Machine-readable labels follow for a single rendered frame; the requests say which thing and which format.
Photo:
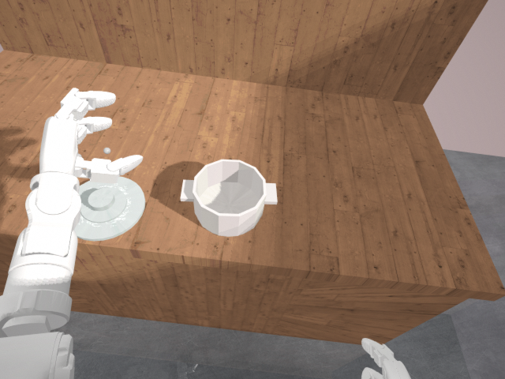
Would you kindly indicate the lid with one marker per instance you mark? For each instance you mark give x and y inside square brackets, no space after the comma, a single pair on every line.
[127,209]

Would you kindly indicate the robot right hand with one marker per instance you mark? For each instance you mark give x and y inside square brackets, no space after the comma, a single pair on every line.
[383,357]

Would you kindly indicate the table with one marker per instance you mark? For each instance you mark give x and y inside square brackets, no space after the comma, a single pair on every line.
[371,235]

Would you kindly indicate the left robot forearm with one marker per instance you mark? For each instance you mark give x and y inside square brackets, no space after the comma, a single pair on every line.
[36,296]

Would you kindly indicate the robot left upper arm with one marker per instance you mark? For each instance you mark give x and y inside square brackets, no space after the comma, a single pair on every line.
[37,356]

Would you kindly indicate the robot left hand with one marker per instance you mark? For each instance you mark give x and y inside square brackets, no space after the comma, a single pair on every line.
[67,128]

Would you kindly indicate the pot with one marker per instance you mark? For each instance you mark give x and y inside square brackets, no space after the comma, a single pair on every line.
[229,196]

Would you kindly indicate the knob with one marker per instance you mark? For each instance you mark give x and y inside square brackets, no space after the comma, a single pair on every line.
[101,199]

